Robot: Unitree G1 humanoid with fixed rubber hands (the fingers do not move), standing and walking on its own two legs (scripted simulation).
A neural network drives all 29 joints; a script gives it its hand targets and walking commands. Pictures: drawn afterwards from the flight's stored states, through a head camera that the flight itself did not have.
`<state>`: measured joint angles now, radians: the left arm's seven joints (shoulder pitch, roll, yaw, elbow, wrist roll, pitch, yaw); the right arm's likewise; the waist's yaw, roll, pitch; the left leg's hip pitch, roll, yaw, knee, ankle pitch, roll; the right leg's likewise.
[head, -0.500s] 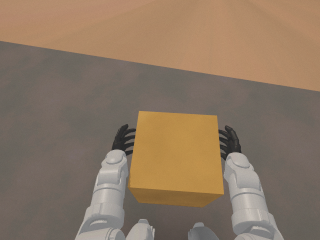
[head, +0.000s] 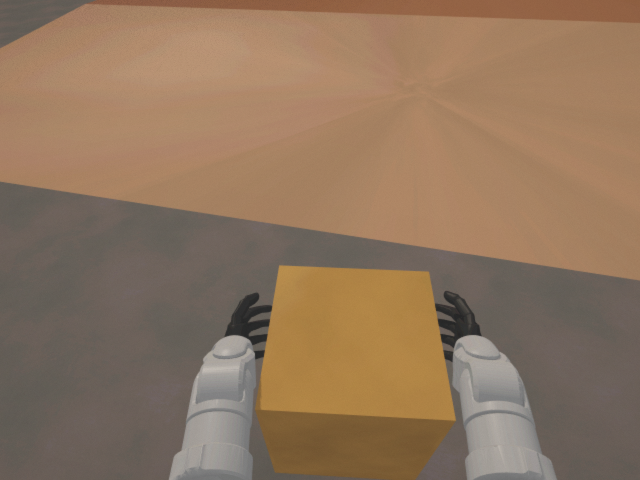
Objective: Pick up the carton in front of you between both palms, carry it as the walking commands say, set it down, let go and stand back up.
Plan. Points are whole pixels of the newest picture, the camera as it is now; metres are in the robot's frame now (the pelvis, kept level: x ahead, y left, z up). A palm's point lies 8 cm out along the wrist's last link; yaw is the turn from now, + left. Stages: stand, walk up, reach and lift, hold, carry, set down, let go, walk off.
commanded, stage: reach and lift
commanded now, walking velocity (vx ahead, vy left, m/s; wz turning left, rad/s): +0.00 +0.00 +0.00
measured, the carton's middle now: (348, 376) +0.30 +0.00 -0.05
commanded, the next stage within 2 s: hold in 0.92 s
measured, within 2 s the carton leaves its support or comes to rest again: neither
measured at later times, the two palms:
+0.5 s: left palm (237, 338) +0.30 +0.15 +0.03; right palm (465, 339) +0.30 -0.15 +0.04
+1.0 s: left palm (235, 336) +0.29 +0.15 +0.05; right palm (469, 336) +0.30 -0.15 +0.05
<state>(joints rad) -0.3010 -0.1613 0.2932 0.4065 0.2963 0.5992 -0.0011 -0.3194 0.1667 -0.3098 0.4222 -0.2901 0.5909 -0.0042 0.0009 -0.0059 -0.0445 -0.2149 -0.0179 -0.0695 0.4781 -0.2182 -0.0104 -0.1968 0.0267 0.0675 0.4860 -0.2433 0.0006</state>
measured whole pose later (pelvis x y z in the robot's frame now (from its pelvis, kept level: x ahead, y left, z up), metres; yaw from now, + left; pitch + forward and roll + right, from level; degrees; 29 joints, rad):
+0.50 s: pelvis +0.00 +0.00 +0.00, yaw +0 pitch -4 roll +0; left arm -0.32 -0.17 0.28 0.34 0.32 0.64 -0.01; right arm -0.33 0.17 -0.31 0.36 -0.31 0.62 0.01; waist 0.00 -0.01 0.02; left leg -0.15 -0.02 -0.06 0.42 -0.19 -0.01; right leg -0.13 0.02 0.07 0.43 -0.22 0.01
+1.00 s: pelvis +0.01 +0.00 +0.01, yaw +0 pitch -6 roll +0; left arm -0.25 -0.15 0.21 0.24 0.27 0.72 0.00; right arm -0.27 0.15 -0.23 0.26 -0.27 0.70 0.00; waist 0.00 -0.01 0.02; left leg -0.07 -0.02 -0.07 0.36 -0.18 -0.01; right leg -0.05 0.02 0.07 0.37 -0.21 0.00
